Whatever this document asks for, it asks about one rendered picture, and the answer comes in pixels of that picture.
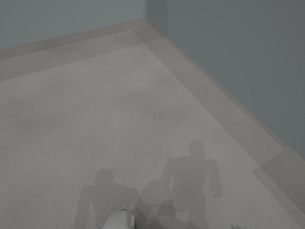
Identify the robot left shin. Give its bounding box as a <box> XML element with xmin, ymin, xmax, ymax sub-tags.
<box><xmin>119</xmin><ymin>208</ymin><xmax>129</xmax><ymax>212</ymax></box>

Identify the robot left thigh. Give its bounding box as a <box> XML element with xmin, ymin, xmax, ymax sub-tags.
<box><xmin>102</xmin><ymin>210</ymin><xmax>134</xmax><ymax>229</ymax></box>

